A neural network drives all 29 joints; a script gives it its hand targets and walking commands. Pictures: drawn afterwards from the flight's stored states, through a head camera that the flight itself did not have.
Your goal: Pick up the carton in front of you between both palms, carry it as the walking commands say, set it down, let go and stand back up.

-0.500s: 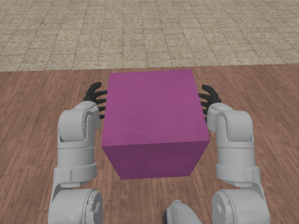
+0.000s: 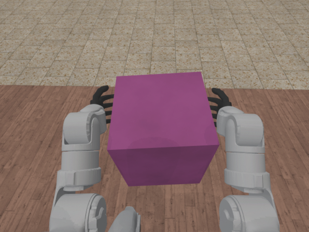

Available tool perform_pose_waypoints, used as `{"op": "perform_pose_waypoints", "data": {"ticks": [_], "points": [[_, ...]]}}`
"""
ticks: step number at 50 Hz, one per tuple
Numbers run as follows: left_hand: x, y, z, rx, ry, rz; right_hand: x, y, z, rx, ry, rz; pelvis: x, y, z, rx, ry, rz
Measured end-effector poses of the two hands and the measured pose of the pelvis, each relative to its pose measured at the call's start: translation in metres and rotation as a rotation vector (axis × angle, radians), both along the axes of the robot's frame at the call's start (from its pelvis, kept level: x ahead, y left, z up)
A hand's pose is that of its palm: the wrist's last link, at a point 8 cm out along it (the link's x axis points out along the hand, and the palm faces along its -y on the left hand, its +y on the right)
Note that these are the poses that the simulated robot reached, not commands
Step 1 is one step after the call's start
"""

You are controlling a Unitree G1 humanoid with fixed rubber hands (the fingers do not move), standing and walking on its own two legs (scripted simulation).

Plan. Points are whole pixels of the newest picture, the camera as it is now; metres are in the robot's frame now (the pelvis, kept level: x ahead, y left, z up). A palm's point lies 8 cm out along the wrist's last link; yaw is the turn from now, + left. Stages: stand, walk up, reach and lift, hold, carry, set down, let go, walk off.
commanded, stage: carry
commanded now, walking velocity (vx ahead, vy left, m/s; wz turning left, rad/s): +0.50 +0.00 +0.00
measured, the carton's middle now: (161, 134) +0.36 +0.02 +0.03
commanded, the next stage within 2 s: none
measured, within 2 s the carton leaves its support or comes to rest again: neither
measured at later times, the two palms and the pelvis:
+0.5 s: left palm (122, 54) +0.66 +0.17 +0.07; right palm (208, 59) +0.64 -0.13 +0.07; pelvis +0.29 +0.03 -0.03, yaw +0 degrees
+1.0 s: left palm (133, 23) +0.93 +0.16 +0.04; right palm (200, 24) +0.94 -0.14 +0.04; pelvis +0.57 -0.01 -0.06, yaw +0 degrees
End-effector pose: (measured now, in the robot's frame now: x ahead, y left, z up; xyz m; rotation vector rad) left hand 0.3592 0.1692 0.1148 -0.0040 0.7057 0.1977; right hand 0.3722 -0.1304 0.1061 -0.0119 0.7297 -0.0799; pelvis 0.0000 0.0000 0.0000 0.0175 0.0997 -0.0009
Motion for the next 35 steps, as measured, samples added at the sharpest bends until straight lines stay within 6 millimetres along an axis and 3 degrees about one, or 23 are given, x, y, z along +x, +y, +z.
{"op": "perform_pose_waypoints", "data": {"ticks": [4,8,12,16,21,27,31,35], "points": [[0.057,0.011,0.001,-0.004,-0.032,-0.007,0.055,0.011,0.002,0.0,-0.032,-0.01,0.058,0.011,-0.013,-0.019,-0.002,-0.008],[0.119,0.022,-0.017,-0.013,-0.045,-0.039,0.11,0.022,-0.009,-0.037,-0.046,-0.025,0.119,0.023,-0.041,-0.03,-0.025,-0.017],[0.163,0.019,-0.046,-0.018,0.048,-0.085,0.14,0.019,-0.035,-0.06,0.047,-0.055,0.157,0.033,-0.044,-0.032,-0.028,-0.008],[0.201,0.011,-0.058,-0.012,0.103,-0.123,0.167,0.011,-0.049,-0.061,0.102,-0.083,0.193,0.04,-0.036,-0.041,-0.023,-0.012],[0.255,0.004,-0.055,-0.026,0.073,-0.128,0.217,0.005,-0.045,-0.053,0.072,-0.106,0.241,0.04,-0.031,-0.045,-0.007,-0.009],[0.326,-0.005,-0.039,-0.036,-0.009,-0.11,0.293,-0.005,-0.028,-0.044,-0.01,-0.105,0.312,0.031,-0.034,-0.033,-0.001,0.001],[0.382,-0.017,-0.033,-0.025,-0.046,-0.104,0.351,-0.017,-0.025,-0.036,-0.047,-0.097,0.371,0.019,-0.049,-0.014,-0.008,0.008],[0.434,-0.025,-0.042,0.019,-0.052,-0.085,0.413,-0.025,-0.042,-0.019,-0.055,-0.061,0.429,0.008,-0.076,-0.013,-0.028,0.009]]}}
